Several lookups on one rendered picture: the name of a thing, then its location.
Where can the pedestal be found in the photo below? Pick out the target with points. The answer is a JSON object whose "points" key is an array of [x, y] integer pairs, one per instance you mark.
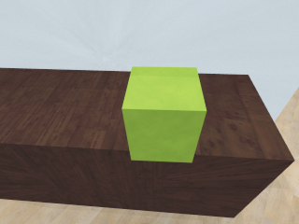
{"points": [[63, 140]]}

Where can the carton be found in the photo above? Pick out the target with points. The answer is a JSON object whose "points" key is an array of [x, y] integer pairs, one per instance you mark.
{"points": [[163, 112]]}

